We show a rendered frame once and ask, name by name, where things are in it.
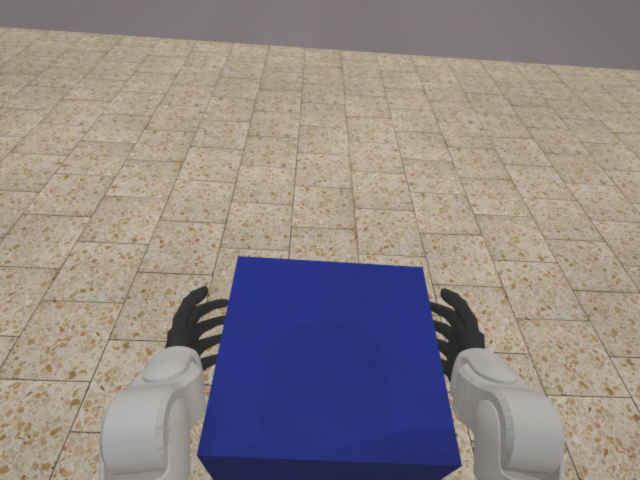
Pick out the left robot hand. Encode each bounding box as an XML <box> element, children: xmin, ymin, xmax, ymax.
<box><xmin>165</xmin><ymin>286</ymin><xmax>229</xmax><ymax>372</ymax></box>

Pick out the carton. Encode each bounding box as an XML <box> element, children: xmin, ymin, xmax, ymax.
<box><xmin>197</xmin><ymin>256</ymin><xmax>462</xmax><ymax>480</ymax></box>

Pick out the right robot hand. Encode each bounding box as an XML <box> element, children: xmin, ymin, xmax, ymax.
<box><xmin>430</xmin><ymin>288</ymin><xmax>485</xmax><ymax>382</ymax></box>

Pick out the left robot forearm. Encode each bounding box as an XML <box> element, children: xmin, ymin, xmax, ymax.
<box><xmin>99</xmin><ymin>346</ymin><xmax>206</xmax><ymax>480</ymax></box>

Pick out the right robot forearm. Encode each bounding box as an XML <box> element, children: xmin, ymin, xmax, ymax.
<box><xmin>450</xmin><ymin>348</ymin><xmax>565</xmax><ymax>480</ymax></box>

